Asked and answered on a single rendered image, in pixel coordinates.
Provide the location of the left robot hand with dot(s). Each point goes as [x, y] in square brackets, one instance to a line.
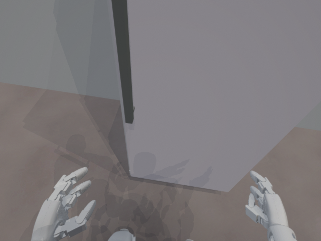
[55, 210]

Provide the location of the right robot forearm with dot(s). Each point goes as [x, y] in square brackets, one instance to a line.
[280, 233]

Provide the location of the handle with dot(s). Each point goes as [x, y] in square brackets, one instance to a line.
[120, 17]

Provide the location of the right robot hand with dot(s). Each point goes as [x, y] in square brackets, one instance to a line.
[271, 210]

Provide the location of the robot left thigh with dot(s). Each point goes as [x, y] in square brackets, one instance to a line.
[122, 236]

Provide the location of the fridge door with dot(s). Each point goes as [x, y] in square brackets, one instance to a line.
[217, 84]

